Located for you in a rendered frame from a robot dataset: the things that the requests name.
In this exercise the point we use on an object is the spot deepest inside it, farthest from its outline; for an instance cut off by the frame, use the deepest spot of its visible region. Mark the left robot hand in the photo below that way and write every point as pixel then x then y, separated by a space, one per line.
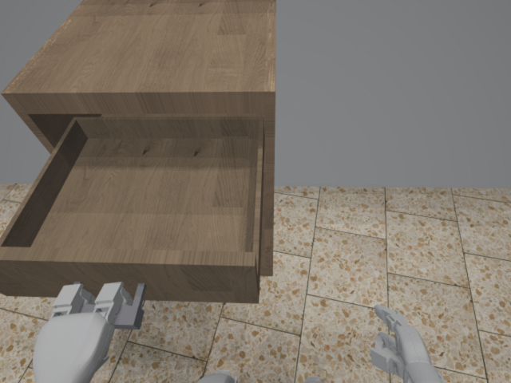
pixel 72 346

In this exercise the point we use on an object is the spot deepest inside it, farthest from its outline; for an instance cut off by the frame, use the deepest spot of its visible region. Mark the robot right forearm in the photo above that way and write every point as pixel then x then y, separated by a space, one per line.
pixel 421 372

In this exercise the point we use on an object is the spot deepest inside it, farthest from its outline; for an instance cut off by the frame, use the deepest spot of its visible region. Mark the cabinet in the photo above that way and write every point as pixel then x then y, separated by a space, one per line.
pixel 113 58

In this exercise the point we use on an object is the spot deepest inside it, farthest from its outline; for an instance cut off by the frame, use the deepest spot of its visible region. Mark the drawer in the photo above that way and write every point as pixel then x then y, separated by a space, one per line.
pixel 174 202

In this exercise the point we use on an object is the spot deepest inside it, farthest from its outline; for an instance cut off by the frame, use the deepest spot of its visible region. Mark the right robot hand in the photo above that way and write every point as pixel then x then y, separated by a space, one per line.
pixel 390 354

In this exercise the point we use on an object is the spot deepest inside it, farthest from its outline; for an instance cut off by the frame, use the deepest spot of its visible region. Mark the handle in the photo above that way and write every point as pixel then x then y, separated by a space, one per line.
pixel 128 317

